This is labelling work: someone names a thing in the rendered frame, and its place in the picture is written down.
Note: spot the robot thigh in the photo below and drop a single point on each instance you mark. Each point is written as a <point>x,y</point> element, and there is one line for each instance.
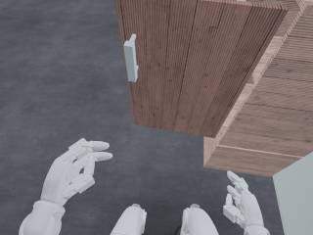
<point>196,221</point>
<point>131,222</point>

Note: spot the handle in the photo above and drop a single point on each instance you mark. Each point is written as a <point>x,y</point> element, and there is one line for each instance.
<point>130,58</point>

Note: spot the robot right hand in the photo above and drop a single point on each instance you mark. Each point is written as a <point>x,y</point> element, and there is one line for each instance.
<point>247,211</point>

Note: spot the cupboard door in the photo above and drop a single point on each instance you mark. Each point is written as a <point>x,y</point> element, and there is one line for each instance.
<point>194,58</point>

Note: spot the right robot thigh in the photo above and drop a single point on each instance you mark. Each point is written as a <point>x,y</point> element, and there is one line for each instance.
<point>196,221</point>

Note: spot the left robot thigh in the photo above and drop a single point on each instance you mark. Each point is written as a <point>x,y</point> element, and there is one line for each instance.
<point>131,222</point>

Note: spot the robot left forearm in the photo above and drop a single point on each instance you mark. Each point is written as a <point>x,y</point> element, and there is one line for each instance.
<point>45,219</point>

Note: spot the robot right forearm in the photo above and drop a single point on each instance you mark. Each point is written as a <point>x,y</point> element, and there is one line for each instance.
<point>256,230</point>

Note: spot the robot left hand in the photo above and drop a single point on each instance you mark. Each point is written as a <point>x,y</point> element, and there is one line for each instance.
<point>56,188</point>

